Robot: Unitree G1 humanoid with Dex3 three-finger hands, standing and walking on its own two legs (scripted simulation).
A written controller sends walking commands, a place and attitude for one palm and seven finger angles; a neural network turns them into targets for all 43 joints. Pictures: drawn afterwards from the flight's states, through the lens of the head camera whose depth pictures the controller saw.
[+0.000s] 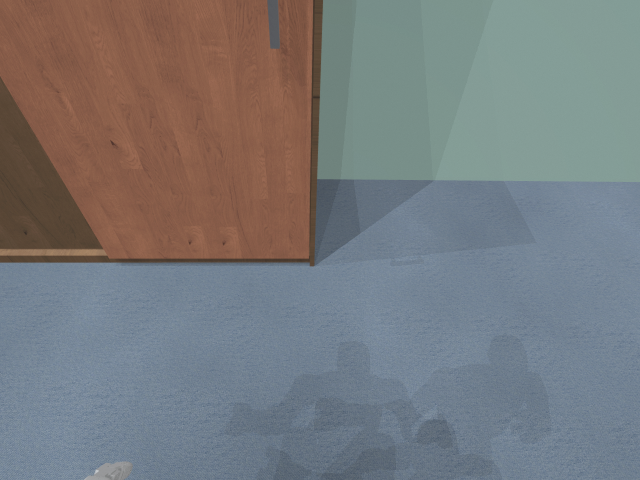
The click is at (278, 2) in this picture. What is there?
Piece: wardrobe's sliding door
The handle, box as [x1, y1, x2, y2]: [267, 0, 279, 48]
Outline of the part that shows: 267,0 270,48 279,48 277,0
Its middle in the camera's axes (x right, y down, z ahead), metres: -0.10 -0.54 +0.80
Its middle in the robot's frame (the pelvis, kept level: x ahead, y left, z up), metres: +0.98 +0.17 +0.23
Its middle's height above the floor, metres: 1.01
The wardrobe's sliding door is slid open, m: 0.00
